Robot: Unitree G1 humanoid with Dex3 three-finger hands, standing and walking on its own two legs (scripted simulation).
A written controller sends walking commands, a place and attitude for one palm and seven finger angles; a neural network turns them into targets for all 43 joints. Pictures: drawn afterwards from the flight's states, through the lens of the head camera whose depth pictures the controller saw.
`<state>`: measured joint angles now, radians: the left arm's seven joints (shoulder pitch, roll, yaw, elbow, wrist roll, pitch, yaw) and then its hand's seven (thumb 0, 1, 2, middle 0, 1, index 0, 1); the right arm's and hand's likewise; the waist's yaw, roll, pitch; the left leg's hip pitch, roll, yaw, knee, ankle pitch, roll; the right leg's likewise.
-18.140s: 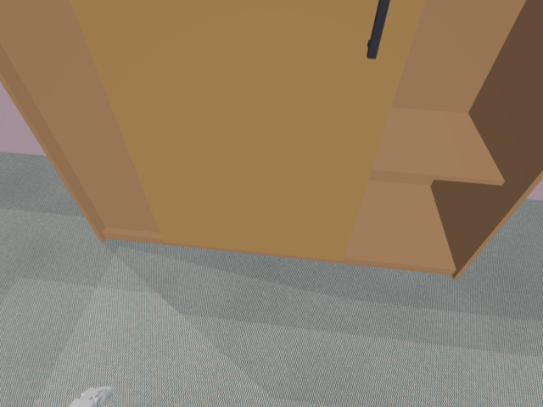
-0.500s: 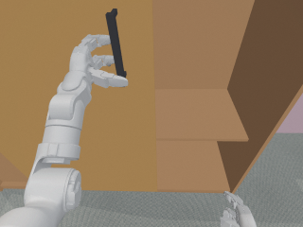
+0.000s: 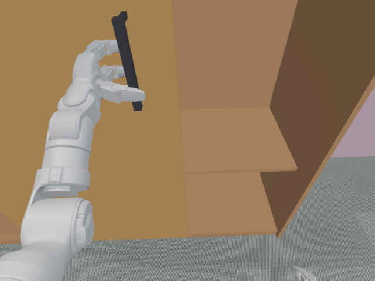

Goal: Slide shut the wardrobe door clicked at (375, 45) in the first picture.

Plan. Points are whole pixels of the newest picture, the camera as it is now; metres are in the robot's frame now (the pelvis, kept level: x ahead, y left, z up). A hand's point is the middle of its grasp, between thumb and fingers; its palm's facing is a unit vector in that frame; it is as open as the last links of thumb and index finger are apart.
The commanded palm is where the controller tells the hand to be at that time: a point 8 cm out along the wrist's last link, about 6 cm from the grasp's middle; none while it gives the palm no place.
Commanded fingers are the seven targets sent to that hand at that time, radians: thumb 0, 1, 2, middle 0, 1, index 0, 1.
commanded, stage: feel for the door with the fingertips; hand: left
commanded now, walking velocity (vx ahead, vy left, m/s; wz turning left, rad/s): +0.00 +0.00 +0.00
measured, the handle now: (131, 65) +0.48 +0.13 +0.26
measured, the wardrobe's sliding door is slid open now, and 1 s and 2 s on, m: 0.47 0.47 0.47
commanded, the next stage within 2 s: slide the fingers in behind the handle in 0.14 s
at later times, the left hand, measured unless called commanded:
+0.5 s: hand (118, 75) +0.44 +0.14 +0.26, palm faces +0.05 -1.00 +0.01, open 13.9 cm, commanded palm +0.40 +0.20 +0.26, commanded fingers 0.00 -0.50 0.30 -0.30 -1.20 -0.30 -1.20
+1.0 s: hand (130, 78) +0.42 +0.12 +0.26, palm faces +0.03 -1.00 +0.00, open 14.1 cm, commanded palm +0.40 +0.17 +0.26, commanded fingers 0.00 -0.50 0.30 -0.30 -1.20 -0.30 -1.20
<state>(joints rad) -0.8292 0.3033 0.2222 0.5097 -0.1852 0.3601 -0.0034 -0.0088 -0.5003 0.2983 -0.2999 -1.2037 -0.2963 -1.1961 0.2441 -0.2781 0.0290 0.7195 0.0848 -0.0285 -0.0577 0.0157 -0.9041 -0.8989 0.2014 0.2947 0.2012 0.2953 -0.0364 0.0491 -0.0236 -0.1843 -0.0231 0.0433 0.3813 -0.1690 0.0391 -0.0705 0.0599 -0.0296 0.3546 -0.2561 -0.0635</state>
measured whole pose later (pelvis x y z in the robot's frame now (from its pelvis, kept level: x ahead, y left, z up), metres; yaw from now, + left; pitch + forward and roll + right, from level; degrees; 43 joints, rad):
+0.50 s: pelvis +0.00 +0.01 +0.00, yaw +0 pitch -1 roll +0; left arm -0.85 0.29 0.22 0.56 -0.19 0.31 -0.03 -0.01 -0.50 0.30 -0.34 -1.23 -0.31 -1.21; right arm 0.24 -0.27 0.03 0.71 0.08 -0.04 -0.05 0.01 -0.90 -0.90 0.20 0.29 0.20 0.30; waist -0.03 0.05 -0.03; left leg -0.20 -0.03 0.04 0.39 -0.18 0.05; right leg -0.08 0.05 -0.03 0.36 -0.26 -0.05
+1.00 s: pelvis -0.01 +0.01 +0.00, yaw +1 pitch -2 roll +0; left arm -0.85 0.21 0.13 0.46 -0.19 0.40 0.06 -0.01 -0.50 0.30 -0.30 -1.20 -0.28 -1.19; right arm 0.17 -0.25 0.05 0.71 0.08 -0.04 -0.05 0.01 -0.90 -0.90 0.20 0.29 0.20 0.30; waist -0.01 0.04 -0.01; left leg -0.19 -0.04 0.03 0.39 -0.16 0.05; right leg -0.07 0.04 -0.04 0.37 -0.26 -0.05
